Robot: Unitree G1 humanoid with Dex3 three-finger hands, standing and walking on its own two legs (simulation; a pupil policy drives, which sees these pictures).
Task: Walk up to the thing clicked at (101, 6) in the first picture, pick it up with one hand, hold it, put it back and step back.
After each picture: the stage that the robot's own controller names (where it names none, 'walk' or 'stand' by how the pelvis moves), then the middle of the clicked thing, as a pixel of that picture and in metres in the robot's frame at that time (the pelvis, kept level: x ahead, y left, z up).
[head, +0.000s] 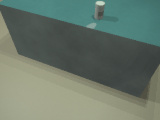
stand; (99, 10) +1.08 -0.13 -0.11
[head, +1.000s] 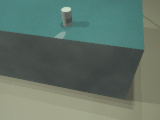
walk; (67, 17) +0.95 +0.14 -0.09
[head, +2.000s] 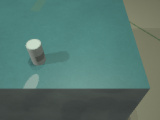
stand; (36, 52) +0.56 +0.24 -0.07
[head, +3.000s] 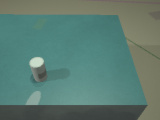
stand; (38, 69) +0.53 +0.22 -0.11
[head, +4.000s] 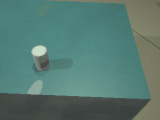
stand; (41, 58) +0.54 +0.20 -0.10
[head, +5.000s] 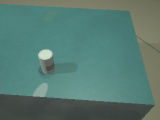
stand; (47, 62) +0.55 +0.18 -0.10
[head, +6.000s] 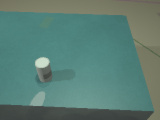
stand; (44, 70) +0.52 +0.19 -0.11
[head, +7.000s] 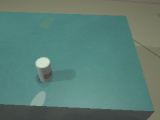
stand; (44, 70) +0.52 +0.19 -0.11
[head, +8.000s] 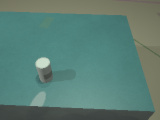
rise first; (44, 70) +0.52 +0.19 -0.11
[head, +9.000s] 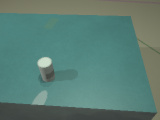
rise first; (46, 69) +0.52 +0.21 -0.10
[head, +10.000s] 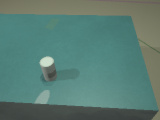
go down; (48, 69) +0.53 +0.20 -0.10
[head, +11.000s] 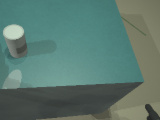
go down; (16, 42) +0.53 +0.19 -0.04
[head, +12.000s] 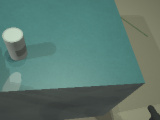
approach; (16, 45) +0.53 +0.20 -0.03
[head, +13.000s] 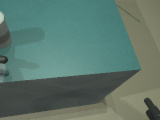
close in; out of the picture +0.54 +0.21 +0.00
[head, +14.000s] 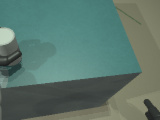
lift; (7, 47) +0.48 +0.18 +0.01
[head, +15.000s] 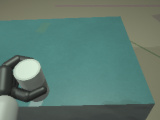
lift; (33, 81) +0.30 +0.15 +0.15
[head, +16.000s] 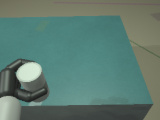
hold; (34, 83) +0.31 +0.15 +0.11
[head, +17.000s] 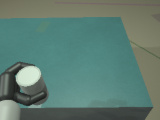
hold; (34, 86) +0.31 +0.16 +0.10
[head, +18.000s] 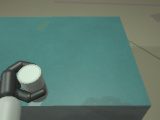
crouch; (34, 84) +0.32 +0.16 +0.09
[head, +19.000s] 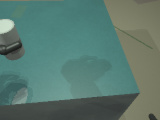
crouch; (9, 40) +0.47 +0.20 +0.12
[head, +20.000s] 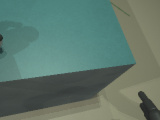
lower; out of the picture +0.52 +0.20 +0.02
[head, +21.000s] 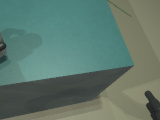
lower; out of the picture +0.50 +0.20 +0.01
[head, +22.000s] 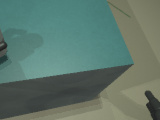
lower; out of the picture +0.50 +0.20 +0.01
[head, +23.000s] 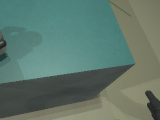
lower; out of the picture +0.51 +0.20 +0.01
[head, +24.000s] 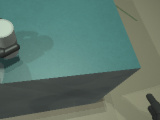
loosen; (4, 40) +0.49 +0.18 +0.01
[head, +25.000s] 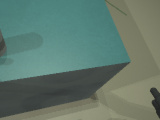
withdraw; out of the picture +0.50 +0.19 +0.01
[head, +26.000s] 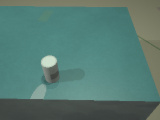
sink last; (50, 69) +0.49 +0.16 -0.06
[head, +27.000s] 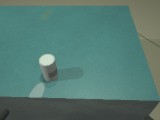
stand; (49, 68) +0.49 +0.17 -0.05
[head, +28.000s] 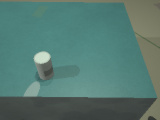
stand; (44, 66) +0.49 +0.18 -0.04
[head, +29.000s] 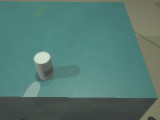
stand; (44, 66) +0.49 +0.18 -0.04
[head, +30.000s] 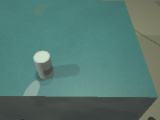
stand; (44, 65) +0.49 +0.18 -0.04
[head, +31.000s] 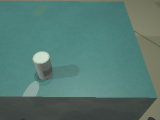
stand; (43, 66) +0.49 +0.18 -0.04
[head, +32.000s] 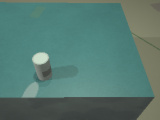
stand; (42, 67) +0.49 +0.17 -0.04
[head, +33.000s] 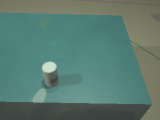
stand; (50, 74) +0.50 +0.16 -0.10
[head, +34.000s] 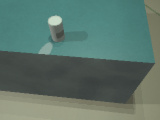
walk; (56, 29) +0.66 +0.14 -0.08
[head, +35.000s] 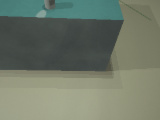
walk; out of the picture +0.98 +0.19 -0.09
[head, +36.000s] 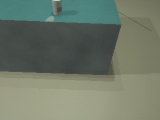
stand; (57, 6) +1.10 +0.19 -0.10
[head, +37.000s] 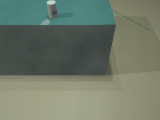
stand; (52, 9) +1.11 +0.22 -0.11
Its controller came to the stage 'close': yes
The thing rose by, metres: 0.22
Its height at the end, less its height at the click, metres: +0.00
